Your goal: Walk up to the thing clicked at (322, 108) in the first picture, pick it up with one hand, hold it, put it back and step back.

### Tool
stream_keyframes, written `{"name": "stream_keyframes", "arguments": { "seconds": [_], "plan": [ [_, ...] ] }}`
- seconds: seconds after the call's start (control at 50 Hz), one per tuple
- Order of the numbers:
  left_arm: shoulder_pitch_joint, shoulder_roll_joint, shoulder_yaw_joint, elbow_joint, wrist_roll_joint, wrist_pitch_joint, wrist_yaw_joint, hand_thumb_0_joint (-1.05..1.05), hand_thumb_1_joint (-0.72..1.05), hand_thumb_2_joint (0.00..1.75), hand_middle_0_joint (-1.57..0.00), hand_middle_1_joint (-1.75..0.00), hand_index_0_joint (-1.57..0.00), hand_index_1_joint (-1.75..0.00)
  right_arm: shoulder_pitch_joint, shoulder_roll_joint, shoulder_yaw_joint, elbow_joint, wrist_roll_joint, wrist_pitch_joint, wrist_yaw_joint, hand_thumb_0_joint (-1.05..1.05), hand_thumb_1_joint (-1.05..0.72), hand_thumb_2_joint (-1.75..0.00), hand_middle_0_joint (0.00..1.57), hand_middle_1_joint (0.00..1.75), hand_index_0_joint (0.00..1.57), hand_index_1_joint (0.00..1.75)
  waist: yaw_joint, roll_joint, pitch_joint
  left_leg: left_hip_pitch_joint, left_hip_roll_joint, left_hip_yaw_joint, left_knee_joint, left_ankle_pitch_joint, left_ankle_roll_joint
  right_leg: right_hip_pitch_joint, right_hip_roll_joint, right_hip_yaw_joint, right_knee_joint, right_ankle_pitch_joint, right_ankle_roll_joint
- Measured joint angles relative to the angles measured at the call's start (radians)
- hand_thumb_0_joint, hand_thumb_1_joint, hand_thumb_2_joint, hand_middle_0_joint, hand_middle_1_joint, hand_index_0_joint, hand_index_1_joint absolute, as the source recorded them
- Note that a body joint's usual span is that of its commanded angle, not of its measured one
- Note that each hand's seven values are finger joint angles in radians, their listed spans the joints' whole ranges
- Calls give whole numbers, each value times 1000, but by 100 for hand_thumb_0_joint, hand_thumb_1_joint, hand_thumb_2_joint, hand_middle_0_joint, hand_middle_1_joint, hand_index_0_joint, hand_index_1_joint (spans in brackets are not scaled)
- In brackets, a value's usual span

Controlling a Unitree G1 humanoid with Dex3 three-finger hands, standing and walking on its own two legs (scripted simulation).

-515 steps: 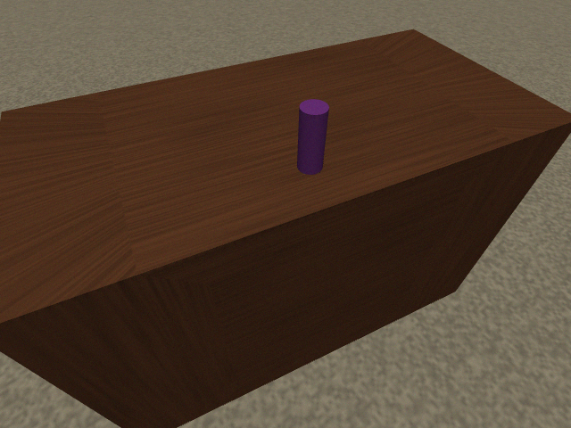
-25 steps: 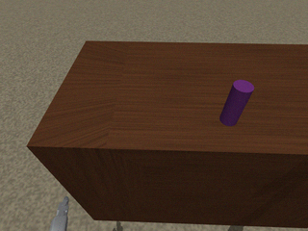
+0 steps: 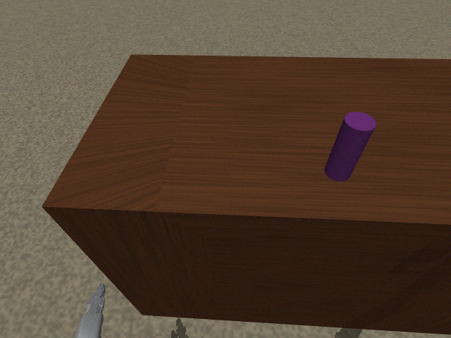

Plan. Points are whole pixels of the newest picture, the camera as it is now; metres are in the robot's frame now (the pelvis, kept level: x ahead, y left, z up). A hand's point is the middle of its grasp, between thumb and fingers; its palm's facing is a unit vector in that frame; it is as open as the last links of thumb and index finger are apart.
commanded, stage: go down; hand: right
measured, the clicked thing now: (347, 148) +0.46 -0.19 +0.10
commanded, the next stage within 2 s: approach in 0.60 s
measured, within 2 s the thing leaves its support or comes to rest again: neither
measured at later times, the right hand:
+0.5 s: hand out of the picture +0.38 -0.38 +0.22, palm faces +0.19 +0.98 -0.01, open 17.5 cm
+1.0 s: hand out of the picture +0.39 -0.34 +0.18, palm faces +0.11 +0.99 -0.01, open 17.4 cm
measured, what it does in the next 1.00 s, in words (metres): stands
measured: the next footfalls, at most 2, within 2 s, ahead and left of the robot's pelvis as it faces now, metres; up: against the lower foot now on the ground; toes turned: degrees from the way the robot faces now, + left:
none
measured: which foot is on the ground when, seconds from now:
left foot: down 0.00-1.00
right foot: down 0.00-1.00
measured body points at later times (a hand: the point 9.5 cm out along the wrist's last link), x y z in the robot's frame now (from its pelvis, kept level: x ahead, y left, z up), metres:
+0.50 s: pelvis +0.00 +0.00 +0.00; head +0.03 +0.00 +0.45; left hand +0.15 +0.26 -0.07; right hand +0.36 -0.43 +0.23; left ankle +0.00 +0.14 -0.73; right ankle -0.01 -0.13 -0.73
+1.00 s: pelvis +0.00 +0.01 +0.00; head +0.04 +0.00 +0.44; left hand +0.15 +0.26 -0.08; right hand +0.38 -0.40 +0.18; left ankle +0.00 +0.14 -0.73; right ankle -0.01 -0.13 -0.73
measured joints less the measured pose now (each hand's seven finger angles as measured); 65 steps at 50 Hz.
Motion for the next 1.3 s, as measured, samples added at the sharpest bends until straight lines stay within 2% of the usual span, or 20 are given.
{"name": "stream_keyframes", "arguments": {
  "seconds": [0.14, 0.26, 0.4, 0.56, 0.68, 0.78, 0.9, 1.0, 1.12, 1.3],
  "plan": [
    [13, 6, 4, -9, -1, -5, 0, -1, -53, 6, -6, -5, -6, -6, -5, -2, -11, -3, -7, 1, -11, -2, 53, -5, 6, 4, 5, 5, 1, 1, -5, -2, -2, 0, 2, -1, 1, -3, -2, 0, 4, -2, 1],
    [-5, 9, 4, 25, 1, -5, 3, -1, -54, 6, -6, -5, -6, -6, -23, -14, 3, 21, -8, 4, -3, -1, 53, -4, 6, 4, 5, 5, 1, -2, -4, -6, -2, 4, 6, -2, 1, -8, -1, 4, 8, -2, 1],
    [-3, 8, 4, -7, 0, -9, 3, -1, -54, 6, -6, -5, -6, -6, -29, -9, 12, 22, -8, 1, -1, -1, 53, -4, 6, 4, 5, 5, 4, -2, -5, -11, 0, 5, 14, -6, 2, -11, 0, 5, 9, -2, 2],
    [18, 7, 2, -20, 1, -6, -1, -1, -54, 6, -6, -5, -6, -6, -2, -11, -16, 7, -7, -2, 2, -1, 54, -4, 6, 4, 5, 5, 4, -1, -5, -20, -3, 2, 18, -9, 5, -16, -3, 2, 9, -5, 5],
    [5, 12, 2, 10, -2, -3, 6, -1, -54, 6, -6, -5, -6, -6, 0, -2, -13, -12, 0, 5, 2, -2, 54, -4, 6, 4, 5, 5, -2, -3, -6, -17, -4, 4, 19, -13, 6, -14, -4, 5, 12, -9, 6],
    [-3, 10, -3, -17, -3, -2, 10, -1, -54, 6, -6, -5, -5, -6, -8, -8, -12, -2, -1, 8, 5, -2, 53, -4, 6, 4, 5, 5, 2, -4, -8, -13, -3, 6, 21, -17, 6, -10, -3, 7, 11, -10, 6],
    [16, 9, 8, -38, 1, -20, 0, -1, -54, 6, -6, -5, -6, -6, -11, 4, 38, 21, 7, -4, 0, -1, 51, -4, 6, 4, 5, 4, 0, 2, -12, -22, 0, 7, 29, -21, 6, -17, 0, 8, 13, -10, 7],
    [9, 0, -3, -18, 12, -22, -17, -1, -54, 5, -7, -5, -6, -6, -9, 75, 92, 29, 17, -56, -11, -1, 50, -4, 5, 4, 5, 4, 4, 7, -4, -60, 0, 9, 56, -26, 7, -54, 1, 10, 38, -13, 8],
    [7, -6, 0, -53, 23, -27, -38, -1, -53, 5, -7, -6, -7, -6, -7, 191, 109, 42, 19, -148, -76, -1, 47, -5, 5, 3, 5, 4, 34, 22, 7, -113, -5, 1, 99, -35, 7, -103, -5, 4, 79, -25, 9],
    [13, -13, 40, -125, 34, 12, -79, -1, -52, 4, -7, -6, -8, -6, -24, 305, 97, 5, -36, -255, -254, -1, 48, -5, 5, 4, 5, 4, 79, 35, 5, -217, -21, -16, 186, -61, 7, -202, -20, -10, 175, -65, 11]
  ]
}}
